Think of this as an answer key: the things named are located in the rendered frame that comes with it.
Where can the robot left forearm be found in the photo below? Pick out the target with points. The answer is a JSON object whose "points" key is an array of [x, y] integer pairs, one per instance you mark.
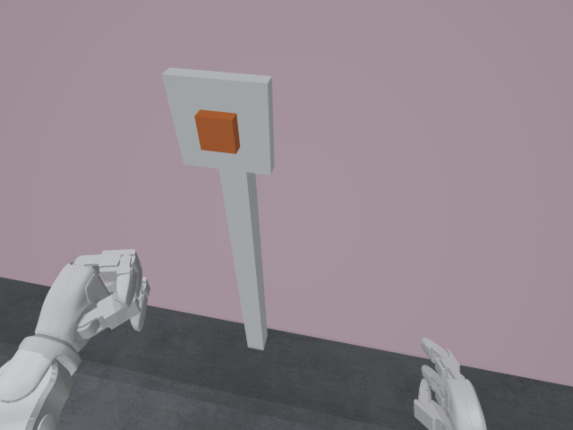
{"points": [[36, 383]]}

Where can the button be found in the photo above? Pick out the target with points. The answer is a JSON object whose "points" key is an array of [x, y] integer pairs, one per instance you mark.
{"points": [[218, 131]]}

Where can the robot left hand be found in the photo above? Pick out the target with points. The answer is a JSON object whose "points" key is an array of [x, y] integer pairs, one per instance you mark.
{"points": [[67, 312]]}

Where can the panel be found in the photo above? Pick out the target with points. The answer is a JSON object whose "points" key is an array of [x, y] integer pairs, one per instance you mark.
{"points": [[250, 97]]}

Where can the robot right hand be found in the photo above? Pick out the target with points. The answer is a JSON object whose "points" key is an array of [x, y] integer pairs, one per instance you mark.
{"points": [[456, 395]]}

